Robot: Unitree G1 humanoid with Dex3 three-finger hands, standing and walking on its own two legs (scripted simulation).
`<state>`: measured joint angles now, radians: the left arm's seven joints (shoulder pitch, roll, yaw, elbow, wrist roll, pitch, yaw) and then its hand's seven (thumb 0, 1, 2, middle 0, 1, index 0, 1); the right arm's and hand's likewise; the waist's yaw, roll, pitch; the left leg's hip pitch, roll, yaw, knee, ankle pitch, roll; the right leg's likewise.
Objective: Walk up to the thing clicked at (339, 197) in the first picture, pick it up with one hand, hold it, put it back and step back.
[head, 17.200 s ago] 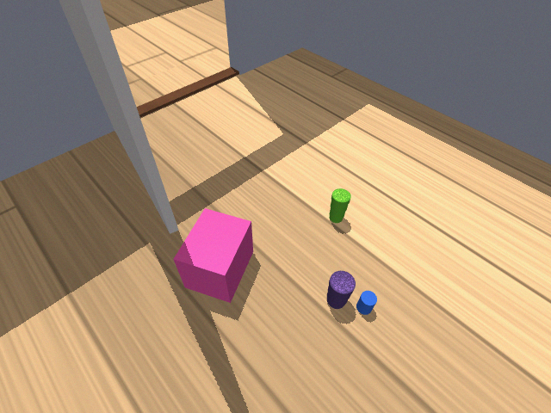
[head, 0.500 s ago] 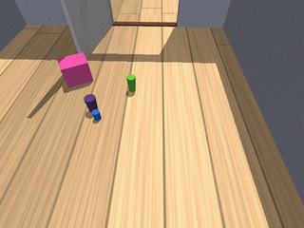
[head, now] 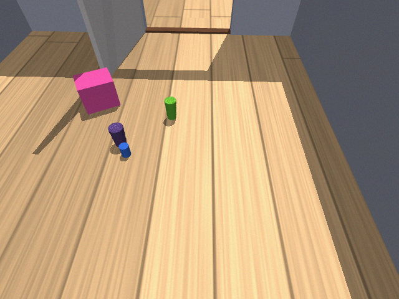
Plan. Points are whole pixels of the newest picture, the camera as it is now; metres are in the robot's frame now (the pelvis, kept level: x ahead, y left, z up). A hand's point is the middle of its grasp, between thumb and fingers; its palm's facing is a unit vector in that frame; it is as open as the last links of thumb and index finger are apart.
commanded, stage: stand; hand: left
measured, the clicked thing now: (171, 109) +1.40 +0.21 -0.70
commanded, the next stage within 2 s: walk up in 0.32 s
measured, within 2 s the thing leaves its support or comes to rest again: neither
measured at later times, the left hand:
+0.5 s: hand out of the picture +0.06 +0.30 -0.15, palm faces +0.07 -0.93 -0.35, open 7.4 cm
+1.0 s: hand (85, 223) +0.31 +0.31 -0.15, palm faces -0.08 -0.93 -0.37, open 7.4 cm
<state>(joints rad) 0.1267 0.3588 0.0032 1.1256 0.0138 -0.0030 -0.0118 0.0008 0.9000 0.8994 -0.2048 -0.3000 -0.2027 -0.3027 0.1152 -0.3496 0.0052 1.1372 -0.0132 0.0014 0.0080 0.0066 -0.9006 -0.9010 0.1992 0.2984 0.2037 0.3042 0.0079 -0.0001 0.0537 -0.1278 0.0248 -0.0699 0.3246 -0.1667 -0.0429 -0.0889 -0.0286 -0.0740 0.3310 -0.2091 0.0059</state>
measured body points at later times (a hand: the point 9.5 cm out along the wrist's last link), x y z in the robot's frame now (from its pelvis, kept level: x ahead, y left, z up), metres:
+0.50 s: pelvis +0.03 +0.02 +0.00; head +0.03 +0.02 +0.44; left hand +0.06 +0.34 -0.13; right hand +0.11 -0.30 -0.12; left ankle +0.05 +0.15 -0.72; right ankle -0.02 -0.12 -0.75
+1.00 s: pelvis +0.23 +0.03 -0.02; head +0.24 +0.02 +0.43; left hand +0.32 +0.36 -0.12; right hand +0.24 -0.29 -0.15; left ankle +0.12 +0.18 -0.75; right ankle +0.35 -0.09 -0.74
